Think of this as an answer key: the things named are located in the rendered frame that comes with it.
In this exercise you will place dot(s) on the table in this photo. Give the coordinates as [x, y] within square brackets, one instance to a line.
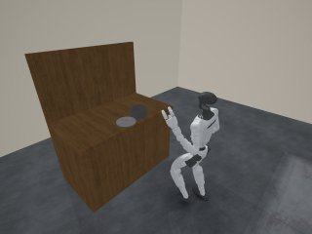
[83, 92]

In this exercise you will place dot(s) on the left robot forearm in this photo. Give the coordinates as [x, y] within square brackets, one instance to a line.
[184, 142]

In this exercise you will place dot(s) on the robot left thigh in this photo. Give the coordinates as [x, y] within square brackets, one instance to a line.
[184, 160]

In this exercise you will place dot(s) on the pot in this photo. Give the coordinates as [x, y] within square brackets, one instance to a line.
[139, 111]

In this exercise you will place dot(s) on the robot left hand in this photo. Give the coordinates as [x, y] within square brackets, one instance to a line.
[172, 120]

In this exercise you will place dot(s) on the left robot upper arm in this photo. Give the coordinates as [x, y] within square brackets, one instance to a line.
[196, 127]

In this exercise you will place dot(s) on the robot torso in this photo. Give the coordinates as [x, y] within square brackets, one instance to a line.
[205, 135]

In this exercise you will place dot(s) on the right robot upper arm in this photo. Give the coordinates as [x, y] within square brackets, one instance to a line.
[216, 123]

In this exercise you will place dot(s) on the lid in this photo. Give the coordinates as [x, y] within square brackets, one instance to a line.
[121, 123]

